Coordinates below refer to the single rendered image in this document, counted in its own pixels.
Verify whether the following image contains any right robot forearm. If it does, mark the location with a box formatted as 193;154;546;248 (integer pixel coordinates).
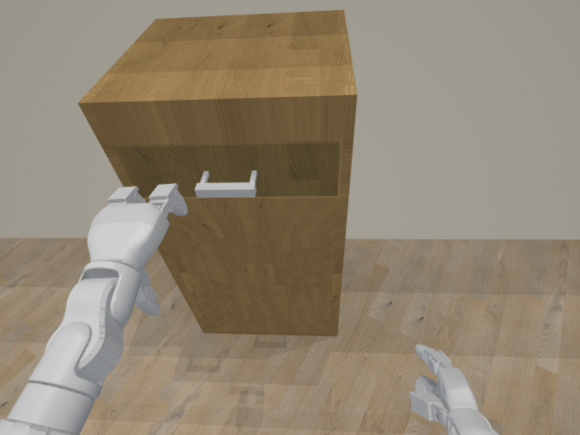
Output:
446;408;499;435

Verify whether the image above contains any robot left hand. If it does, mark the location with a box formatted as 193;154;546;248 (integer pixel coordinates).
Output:
87;183;188;315

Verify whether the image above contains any robot right hand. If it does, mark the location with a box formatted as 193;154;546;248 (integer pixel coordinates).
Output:
410;344;479;429

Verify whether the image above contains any handle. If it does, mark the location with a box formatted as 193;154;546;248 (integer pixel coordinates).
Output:
195;170;257;198

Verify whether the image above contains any drawer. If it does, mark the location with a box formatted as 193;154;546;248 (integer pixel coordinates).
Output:
114;140;340;198

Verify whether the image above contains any left robot forearm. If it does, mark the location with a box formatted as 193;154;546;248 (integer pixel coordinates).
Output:
0;260;142;435

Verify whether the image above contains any cabinet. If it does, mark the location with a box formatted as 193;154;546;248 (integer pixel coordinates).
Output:
78;10;357;336

